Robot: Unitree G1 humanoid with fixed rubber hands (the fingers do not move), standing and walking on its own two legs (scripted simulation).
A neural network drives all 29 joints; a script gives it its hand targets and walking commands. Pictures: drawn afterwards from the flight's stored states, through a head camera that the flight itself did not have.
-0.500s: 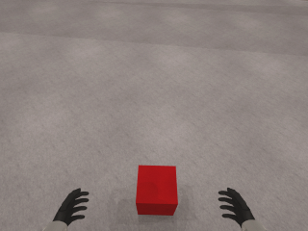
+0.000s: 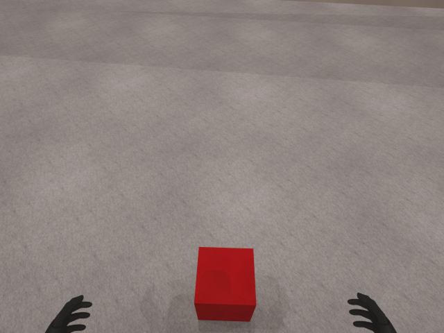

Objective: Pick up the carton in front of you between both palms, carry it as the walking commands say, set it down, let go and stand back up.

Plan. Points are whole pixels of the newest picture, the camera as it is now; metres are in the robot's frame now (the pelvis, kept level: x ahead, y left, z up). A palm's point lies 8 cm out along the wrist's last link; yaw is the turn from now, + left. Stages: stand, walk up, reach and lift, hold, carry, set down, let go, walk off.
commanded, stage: stand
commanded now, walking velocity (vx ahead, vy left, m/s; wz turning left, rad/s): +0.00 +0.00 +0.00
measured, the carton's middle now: (224, 285) +0.40 -0.02 -0.65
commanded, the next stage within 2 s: none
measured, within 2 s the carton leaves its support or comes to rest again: neither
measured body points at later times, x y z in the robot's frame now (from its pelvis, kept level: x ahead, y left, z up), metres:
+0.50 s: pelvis +0.00 +0.00 +0.01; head +0.00 -0.01 +0.46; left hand +0.12 +0.30 -0.09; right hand +0.13 -0.30 -0.10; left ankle -0.04 +0.12 -0.74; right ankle -0.01 -0.11 -0.74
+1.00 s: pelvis -0.02 +0.00 +0.01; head -0.02 -0.01 +0.46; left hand +0.08 +0.31 -0.10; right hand +0.09 -0.31 -0.10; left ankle -0.04 +0.12 -0.74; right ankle -0.01 -0.11 -0.74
